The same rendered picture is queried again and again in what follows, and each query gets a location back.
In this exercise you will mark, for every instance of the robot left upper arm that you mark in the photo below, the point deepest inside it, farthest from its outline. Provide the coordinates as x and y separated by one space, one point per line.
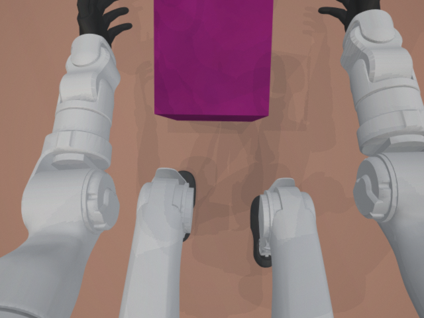
65 211

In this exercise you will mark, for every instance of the robot left forearm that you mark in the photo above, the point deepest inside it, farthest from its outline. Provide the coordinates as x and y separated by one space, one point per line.
84 112

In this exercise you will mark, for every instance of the right robot hand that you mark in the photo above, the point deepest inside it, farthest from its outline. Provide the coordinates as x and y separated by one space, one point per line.
353 7

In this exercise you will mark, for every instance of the carton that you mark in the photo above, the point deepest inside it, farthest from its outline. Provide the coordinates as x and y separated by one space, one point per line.
212 59

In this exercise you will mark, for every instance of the robot right shin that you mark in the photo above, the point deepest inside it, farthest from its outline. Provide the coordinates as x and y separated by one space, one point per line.
264 246

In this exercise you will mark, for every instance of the robot right upper arm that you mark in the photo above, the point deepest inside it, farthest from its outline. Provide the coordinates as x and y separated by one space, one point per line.
389 189

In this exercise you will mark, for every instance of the robot right forearm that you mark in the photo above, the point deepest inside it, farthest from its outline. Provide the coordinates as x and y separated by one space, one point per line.
384 88

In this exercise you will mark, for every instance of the left robot hand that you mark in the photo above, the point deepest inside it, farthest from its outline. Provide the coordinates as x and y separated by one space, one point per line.
92 21

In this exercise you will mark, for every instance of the robot shin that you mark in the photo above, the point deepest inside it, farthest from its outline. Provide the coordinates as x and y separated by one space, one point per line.
264 246
160 173

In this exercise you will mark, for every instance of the robot left shin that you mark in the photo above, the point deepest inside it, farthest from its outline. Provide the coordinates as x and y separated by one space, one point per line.
160 173

